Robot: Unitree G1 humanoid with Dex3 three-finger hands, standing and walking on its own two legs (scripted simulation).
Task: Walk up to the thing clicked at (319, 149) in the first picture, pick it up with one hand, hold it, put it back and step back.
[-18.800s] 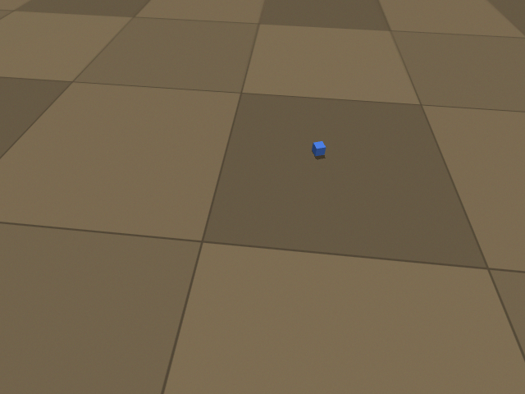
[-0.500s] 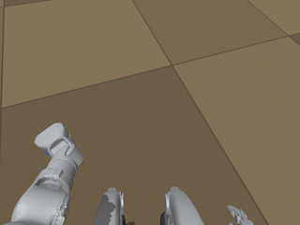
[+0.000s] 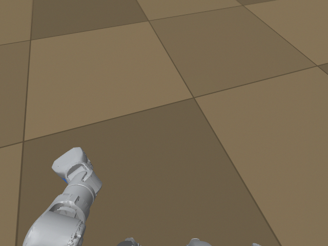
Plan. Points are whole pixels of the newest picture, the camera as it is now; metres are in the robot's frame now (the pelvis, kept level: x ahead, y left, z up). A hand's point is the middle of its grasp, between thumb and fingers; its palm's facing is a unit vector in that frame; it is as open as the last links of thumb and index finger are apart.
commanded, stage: lift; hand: left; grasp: from above
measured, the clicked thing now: (78, 178) +0.32 +0.25 -0.12
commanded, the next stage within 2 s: hold in 0.04 s
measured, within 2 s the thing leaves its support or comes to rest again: neither
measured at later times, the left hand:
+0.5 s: hand (74, 173) +0.31 +0.23 -0.04, palm faces -0.32 -0.32 -0.89, open 6.5 cm
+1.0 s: hand (71, 167) +0.31 +0.23 -0.02, palm faces -0.30 -0.33 -0.89, open 6.8 cm
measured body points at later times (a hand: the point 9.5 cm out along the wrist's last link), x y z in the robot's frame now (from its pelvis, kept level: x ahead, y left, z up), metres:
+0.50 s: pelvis +0.00 +0.00 +0.03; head +0.03 -0.01 +0.47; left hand +0.32 +0.25 +0.01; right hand +0.11 -0.25 -0.10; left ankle +0.01 +0.13 -0.70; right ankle +0.00 -0.12 -0.70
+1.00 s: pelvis +0.01 +0.00 +0.04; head +0.03 -0.01 +0.48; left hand +0.33 +0.25 +0.03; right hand +0.14 -0.24 -0.09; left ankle +0.01 +0.13 -0.70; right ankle +0.00 -0.12 -0.70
